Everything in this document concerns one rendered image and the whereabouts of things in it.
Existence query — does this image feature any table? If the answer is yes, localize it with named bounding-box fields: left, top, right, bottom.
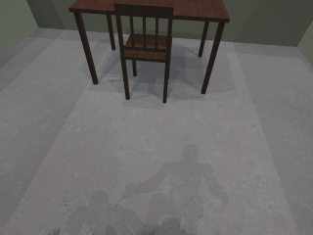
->
left=68, top=0, right=230, bottom=95

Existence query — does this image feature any chair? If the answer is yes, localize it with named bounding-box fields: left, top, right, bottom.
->
left=114, top=2, right=174, bottom=104

